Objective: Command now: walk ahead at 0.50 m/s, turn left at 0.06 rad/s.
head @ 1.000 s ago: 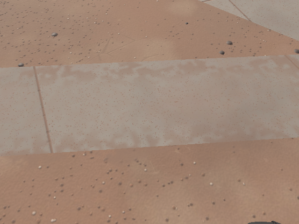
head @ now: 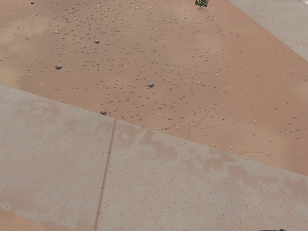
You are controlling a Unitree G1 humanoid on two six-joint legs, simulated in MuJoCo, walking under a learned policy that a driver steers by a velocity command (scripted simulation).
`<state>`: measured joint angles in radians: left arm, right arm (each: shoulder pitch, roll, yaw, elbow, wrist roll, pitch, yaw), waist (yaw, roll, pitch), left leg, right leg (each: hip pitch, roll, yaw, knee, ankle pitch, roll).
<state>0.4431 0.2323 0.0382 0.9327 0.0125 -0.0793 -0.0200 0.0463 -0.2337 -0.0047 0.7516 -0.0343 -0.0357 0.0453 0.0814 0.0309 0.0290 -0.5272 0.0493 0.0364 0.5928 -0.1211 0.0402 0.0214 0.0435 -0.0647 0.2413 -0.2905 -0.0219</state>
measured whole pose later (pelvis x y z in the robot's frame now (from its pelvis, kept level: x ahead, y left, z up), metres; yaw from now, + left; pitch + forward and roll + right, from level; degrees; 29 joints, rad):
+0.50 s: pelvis +0.25 +0.02 +0.00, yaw -10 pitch +1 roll +1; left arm 0.10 0.23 0.04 0.82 0.04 -0.02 -0.04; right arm 0.40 -0.20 -0.02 0.97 -0.02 -0.09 -0.01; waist -0.05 -0.04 0.05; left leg 0.08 -0.04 0.23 0.23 -0.32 0.04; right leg -0.59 -0.05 -0.06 0.65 -0.03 -0.06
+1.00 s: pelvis +0.34 +0.01 -0.01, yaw +4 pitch +0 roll -2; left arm 0.19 0.25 0.05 0.88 0.03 0.01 0.03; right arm 0.22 -0.22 -0.06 0.85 -0.03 0.05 0.02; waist 0.00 -0.02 0.04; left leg -0.35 0.04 0.07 0.69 -0.34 0.04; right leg -0.30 -0.09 -0.29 0.54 -0.23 -0.03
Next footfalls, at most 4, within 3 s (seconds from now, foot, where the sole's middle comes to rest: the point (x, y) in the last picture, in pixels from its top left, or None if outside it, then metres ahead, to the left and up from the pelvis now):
0.06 left None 0.18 0.10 -0.78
0.56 right None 0.43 -0.10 -0.78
1.02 left None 0.39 0.11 -0.78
1.56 right None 0.42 -0.07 -0.78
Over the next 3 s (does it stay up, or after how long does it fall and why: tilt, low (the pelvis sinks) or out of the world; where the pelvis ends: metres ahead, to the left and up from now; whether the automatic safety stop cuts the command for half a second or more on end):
stays up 0.41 0.01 0.00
